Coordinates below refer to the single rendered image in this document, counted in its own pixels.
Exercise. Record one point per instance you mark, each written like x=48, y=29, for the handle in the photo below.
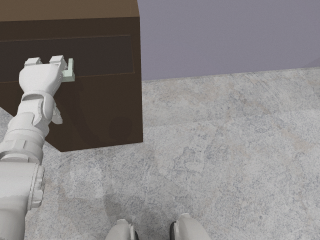
x=68, y=75

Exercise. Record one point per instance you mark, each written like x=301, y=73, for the cabinet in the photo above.
x=97, y=110

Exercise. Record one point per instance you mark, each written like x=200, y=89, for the left robot forearm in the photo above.
x=25, y=137

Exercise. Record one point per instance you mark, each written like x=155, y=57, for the robot left upper arm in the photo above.
x=21, y=189

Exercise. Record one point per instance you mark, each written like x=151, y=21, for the drawer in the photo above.
x=92, y=55

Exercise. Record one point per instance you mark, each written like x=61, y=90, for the right robot shin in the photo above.
x=184, y=215

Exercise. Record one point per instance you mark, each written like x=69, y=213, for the robot left hand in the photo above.
x=36, y=76

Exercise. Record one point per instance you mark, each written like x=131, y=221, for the robot right thigh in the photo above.
x=189, y=229

